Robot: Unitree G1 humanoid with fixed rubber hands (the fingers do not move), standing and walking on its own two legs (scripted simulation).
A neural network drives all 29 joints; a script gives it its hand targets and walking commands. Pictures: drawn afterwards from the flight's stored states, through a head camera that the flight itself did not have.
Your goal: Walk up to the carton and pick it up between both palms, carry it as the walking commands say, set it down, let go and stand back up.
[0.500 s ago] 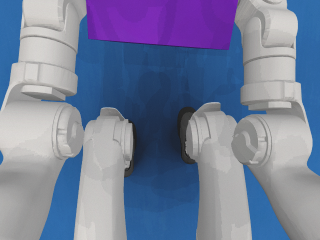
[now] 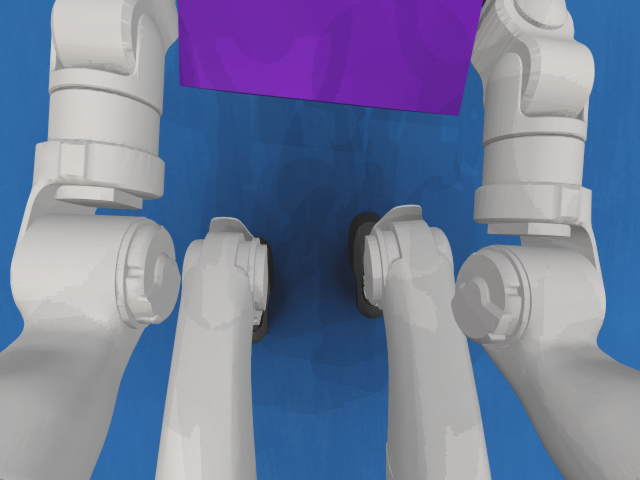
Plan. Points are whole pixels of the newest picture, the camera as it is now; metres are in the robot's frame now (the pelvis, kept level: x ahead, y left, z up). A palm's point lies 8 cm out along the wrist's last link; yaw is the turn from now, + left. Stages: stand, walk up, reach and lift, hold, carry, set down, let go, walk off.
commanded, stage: reach and lift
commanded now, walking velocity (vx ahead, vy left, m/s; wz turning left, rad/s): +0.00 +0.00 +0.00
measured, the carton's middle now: out of the picture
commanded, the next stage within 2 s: none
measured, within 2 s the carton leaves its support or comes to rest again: neither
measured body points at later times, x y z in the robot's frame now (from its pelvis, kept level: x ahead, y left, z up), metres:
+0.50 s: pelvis +0.00 +0.00 +0.05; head +0.32 -0.01 +0.35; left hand +0.56 +0.12 -0.03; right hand +0.54 -0.18 -0.02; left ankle +0.14 +0.11 -0.45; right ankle +0.17 -0.12 -0.45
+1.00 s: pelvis +0.00 +0.00 +0.11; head +0.29 -0.01 +0.44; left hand +0.53 +0.12 +0.04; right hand +0.51 -0.18 +0.05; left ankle +0.14 +0.11 -0.45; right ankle +0.17 -0.12 -0.45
